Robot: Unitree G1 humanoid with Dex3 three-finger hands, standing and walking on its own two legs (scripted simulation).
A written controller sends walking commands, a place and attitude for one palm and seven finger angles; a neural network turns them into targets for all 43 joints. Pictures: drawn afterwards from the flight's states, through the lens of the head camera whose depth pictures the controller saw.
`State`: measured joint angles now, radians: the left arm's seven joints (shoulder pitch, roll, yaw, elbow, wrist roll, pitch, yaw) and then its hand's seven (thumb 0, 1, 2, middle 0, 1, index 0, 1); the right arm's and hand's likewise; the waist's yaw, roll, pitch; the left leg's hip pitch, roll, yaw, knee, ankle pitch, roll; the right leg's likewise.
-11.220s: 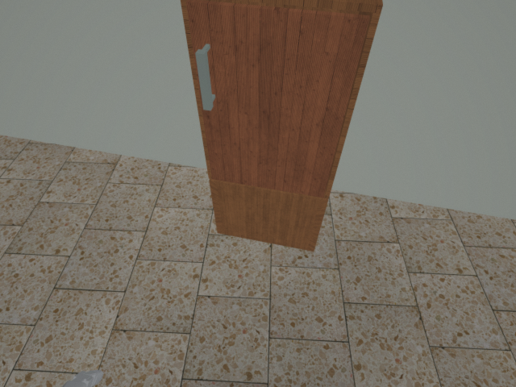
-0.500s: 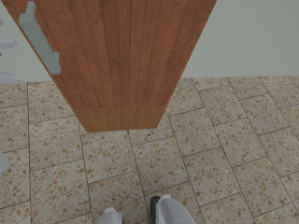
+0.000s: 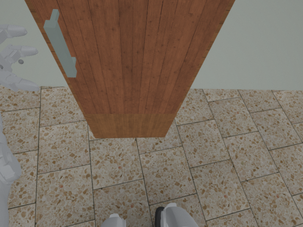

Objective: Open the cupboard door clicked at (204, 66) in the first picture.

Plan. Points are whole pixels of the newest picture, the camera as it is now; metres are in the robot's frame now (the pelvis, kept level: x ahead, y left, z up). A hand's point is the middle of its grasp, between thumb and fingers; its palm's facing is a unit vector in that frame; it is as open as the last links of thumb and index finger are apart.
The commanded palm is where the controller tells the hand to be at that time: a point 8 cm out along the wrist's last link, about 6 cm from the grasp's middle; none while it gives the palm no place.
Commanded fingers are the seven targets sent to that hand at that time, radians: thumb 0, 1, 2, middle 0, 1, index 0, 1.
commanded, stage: move the hooked fingers beside the handle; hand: left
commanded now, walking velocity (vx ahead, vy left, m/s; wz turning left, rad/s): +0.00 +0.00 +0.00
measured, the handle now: (64, 46) +0.54 +0.19 +0.10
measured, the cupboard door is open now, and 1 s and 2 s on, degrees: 0 0 0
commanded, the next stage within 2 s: slide the fingers in behind the handle in 0.02 s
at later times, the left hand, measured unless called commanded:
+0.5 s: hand (38, 59) +0.50 +0.24 +0.10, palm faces -0.02 -1.00 -0.01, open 14.0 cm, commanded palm +0.47 +0.29 +0.10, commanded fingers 0.00 -0.50 0.30 -0.30 -1.20 -0.30 -1.20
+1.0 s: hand (48, 62) +0.49 +0.22 +0.10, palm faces -0.03 -1.00 +0.00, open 14.1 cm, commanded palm +0.47 +0.26 +0.10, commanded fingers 0.00 -0.50 0.30 -0.30 -1.20 -0.30 -1.20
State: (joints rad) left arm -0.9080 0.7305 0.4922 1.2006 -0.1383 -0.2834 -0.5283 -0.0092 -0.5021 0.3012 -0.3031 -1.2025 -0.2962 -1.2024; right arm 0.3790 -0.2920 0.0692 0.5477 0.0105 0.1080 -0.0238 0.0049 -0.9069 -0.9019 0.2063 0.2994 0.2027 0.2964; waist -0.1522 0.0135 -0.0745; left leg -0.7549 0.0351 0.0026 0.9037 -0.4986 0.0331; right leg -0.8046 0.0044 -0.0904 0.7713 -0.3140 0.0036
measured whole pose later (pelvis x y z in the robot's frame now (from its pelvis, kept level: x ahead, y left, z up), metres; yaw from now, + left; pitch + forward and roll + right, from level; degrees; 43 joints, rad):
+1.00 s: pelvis +0.00 +0.00 +0.00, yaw +0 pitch +19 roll -3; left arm -0.89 0.58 0.40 1.14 -0.14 -0.31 -0.39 -0.01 -0.50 0.30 -0.30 -1.20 -0.27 -1.20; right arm 0.40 -0.28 0.05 0.59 0.00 0.08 -0.01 0.01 -0.91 -0.90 0.21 0.30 0.20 0.30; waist -0.15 0.02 -0.08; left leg -0.73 0.03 0.00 0.88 -0.49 0.03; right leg -0.79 0.00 -0.09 0.77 -0.31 0.00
